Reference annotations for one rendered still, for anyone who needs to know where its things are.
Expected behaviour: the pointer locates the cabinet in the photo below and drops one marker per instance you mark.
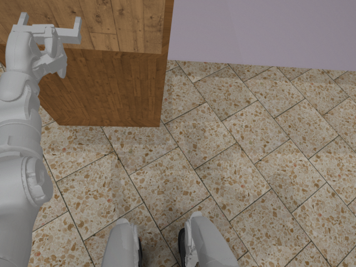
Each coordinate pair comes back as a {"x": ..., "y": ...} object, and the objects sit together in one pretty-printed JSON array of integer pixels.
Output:
[{"x": 107, "y": 88}]

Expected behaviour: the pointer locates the drawer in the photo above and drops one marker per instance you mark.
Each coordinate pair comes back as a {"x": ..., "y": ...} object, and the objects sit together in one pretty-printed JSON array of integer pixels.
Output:
[{"x": 108, "y": 25}]

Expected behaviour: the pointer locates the left robot hand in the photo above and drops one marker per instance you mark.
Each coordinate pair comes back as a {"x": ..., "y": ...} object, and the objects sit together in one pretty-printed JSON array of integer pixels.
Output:
[{"x": 23, "y": 54}]

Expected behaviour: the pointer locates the robot left upper arm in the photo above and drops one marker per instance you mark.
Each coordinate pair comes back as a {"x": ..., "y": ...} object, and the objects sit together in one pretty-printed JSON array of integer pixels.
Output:
[{"x": 24, "y": 186}]

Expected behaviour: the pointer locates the handle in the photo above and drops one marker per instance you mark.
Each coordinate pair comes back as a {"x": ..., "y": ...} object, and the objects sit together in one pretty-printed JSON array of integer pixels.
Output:
[{"x": 66, "y": 35}]

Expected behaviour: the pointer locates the left robot forearm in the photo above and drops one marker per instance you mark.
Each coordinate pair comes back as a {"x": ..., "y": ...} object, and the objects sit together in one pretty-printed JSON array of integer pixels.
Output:
[{"x": 20, "y": 122}]

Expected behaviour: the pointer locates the robot right thigh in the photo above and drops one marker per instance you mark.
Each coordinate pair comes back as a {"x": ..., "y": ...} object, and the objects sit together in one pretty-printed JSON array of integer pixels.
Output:
[{"x": 212, "y": 249}]

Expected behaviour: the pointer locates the robot left thigh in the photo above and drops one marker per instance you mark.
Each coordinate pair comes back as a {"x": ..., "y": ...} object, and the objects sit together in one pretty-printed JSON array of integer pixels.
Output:
[{"x": 122, "y": 243}]

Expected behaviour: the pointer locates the robot thigh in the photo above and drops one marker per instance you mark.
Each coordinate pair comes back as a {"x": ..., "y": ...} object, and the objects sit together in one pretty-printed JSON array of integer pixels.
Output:
[
  {"x": 122, "y": 243},
  {"x": 212, "y": 249}
]

